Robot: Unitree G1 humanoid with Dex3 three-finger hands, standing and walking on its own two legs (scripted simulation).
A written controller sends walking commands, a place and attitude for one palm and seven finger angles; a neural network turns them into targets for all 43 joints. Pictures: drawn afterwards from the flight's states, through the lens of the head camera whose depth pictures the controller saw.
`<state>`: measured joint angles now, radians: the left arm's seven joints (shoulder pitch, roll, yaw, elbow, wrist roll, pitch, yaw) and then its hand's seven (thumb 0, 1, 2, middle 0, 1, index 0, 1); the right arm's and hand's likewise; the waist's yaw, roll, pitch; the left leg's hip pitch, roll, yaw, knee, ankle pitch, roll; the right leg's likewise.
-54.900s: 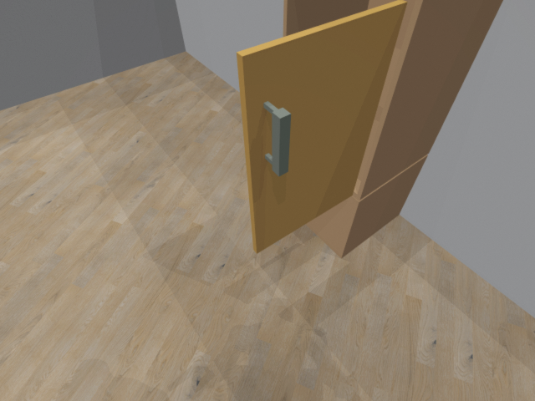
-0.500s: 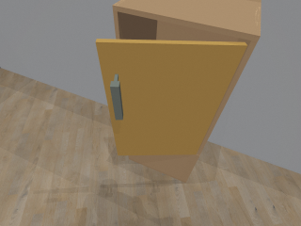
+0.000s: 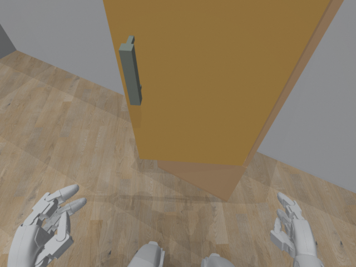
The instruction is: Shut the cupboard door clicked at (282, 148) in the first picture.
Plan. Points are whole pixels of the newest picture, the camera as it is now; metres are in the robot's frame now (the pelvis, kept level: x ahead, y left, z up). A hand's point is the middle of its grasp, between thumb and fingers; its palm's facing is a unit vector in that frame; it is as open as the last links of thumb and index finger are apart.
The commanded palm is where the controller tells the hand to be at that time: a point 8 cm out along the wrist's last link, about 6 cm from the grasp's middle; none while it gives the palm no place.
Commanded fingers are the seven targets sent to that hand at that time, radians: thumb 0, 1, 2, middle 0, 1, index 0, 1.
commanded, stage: raise the hand and make a fist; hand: left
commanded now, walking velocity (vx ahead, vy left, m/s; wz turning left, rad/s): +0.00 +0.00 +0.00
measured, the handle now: (133, 71) +0.48 +0.16 +0.17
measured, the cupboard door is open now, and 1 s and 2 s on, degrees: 25 25 25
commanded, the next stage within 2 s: bring the fist close to the handle in 1.46 s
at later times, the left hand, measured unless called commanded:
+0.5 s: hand (68, 196) +0.21 +0.22 +0.11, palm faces +0.07 -1.00 -0.04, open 3.7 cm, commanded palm +0.18 +0.27 +0.12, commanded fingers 0.00 0.90 0.90 -1.08 -1.26 -1.08 -1.26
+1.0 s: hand (60, 159) +0.25 +0.23 +0.16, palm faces +0.08 -1.00 -0.05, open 3.1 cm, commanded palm +0.22 +0.28 +0.17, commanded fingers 0.00 0.90 0.90 -1.30 -1.50 -1.30 -1.50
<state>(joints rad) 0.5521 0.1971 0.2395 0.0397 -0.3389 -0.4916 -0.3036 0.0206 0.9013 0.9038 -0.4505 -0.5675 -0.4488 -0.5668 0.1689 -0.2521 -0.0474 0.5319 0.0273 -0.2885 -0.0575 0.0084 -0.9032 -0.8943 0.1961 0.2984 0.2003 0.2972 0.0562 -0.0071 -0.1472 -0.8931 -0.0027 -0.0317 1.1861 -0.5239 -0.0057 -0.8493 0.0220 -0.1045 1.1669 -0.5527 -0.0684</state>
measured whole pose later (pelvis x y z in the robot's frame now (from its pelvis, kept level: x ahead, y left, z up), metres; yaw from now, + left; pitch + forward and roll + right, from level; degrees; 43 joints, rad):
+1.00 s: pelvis +0.03 +0.04 +0.06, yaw +0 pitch +5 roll -2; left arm 0.36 0.25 0.17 -0.19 -0.27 -0.15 -0.15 0.02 0.90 0.90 -1.28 -1.47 -1.28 -1.47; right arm 0.26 -0.23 0.06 0.54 0.04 -0.22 -0.06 0.01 -0.90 -0.89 0.20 0.30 0.20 0.30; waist 0.02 0.04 -0.09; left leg -0.50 -0.03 -0.01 0.83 -0.41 0.05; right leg -0.45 0.01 -0.07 0.77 -0.41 -0.01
